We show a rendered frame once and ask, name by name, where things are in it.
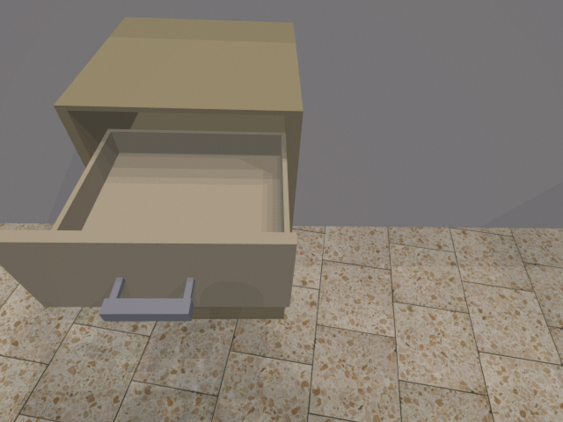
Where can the cabinet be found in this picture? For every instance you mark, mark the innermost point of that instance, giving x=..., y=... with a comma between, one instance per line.
x=193, y=75

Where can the handle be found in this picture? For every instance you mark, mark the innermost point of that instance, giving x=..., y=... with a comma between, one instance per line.
x=116, y=309

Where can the drawer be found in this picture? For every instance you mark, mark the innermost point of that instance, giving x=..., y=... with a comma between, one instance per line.
x=156, y=207

